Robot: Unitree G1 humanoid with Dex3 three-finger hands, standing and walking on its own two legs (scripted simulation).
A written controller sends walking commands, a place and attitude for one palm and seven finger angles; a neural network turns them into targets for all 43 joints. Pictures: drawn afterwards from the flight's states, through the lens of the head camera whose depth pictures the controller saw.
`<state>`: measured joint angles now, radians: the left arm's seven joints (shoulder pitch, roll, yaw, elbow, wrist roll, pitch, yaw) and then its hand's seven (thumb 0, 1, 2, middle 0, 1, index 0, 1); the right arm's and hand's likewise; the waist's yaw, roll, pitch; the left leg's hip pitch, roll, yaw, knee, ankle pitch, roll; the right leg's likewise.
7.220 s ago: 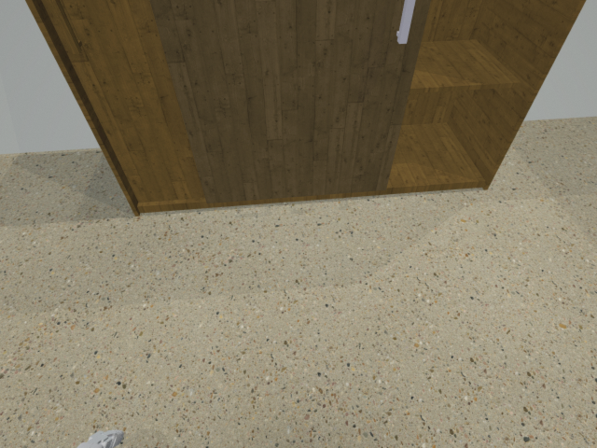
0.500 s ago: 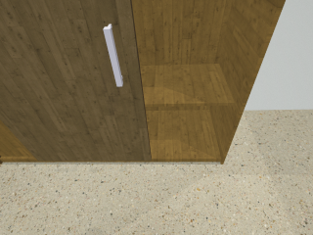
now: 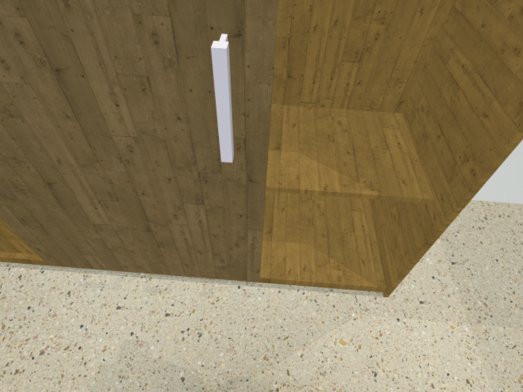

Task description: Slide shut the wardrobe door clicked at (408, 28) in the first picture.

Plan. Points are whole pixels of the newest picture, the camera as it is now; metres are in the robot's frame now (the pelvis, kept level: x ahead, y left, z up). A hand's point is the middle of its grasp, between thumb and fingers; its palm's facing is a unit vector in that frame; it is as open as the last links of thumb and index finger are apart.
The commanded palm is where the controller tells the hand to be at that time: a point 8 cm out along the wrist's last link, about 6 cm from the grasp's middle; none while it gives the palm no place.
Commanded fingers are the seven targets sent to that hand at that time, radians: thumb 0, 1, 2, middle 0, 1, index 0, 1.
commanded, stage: take the last steps up to it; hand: left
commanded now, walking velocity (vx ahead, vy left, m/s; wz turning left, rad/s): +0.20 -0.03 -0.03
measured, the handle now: (225, 104) +0.59 +0.13 +0.12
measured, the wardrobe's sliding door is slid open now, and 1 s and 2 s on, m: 0.51 0.51 0.51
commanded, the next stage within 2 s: come to a stop and stand still in 0.14 s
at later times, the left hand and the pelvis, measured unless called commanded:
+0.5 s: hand (181, 353) +0.20 +0.16 -0.15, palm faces +0.02 -0.97 -0.24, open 7.2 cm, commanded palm none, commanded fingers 0.00 0.90 0.90 -0.20 -0.30 -0.20 -0.30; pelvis +0.13 -0.02 +0.01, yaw +0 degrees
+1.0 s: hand out of the picture +0.11 +0.22 -0.17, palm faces -0.01 -0.98 -0.20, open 7.4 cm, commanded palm none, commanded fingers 0.00 0.90 0.90 -0.20 -0.30 -0.20 -0.30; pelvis +0.11 +0.03 +0.02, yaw -2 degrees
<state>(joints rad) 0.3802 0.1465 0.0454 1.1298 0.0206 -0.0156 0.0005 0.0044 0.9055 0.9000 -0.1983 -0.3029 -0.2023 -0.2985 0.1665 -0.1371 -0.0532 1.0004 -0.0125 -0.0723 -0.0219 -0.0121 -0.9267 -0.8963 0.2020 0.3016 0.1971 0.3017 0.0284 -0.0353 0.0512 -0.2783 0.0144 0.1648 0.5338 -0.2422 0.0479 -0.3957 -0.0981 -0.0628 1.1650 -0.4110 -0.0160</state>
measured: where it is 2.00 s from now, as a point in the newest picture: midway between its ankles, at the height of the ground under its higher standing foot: outside the picture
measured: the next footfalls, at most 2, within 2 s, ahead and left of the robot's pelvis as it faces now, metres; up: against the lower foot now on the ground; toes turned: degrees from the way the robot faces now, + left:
right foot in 0.28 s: +0.19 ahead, -0.12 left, +0.00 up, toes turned -7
left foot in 0.66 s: +0.18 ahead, +0.12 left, +0.00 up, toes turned +1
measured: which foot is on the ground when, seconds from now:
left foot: down 0.00-0.28, up 0.30-0.64, down 0.66-1.00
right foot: up 0.00-0.26, down 0.28-0.68, up 0.70-1.00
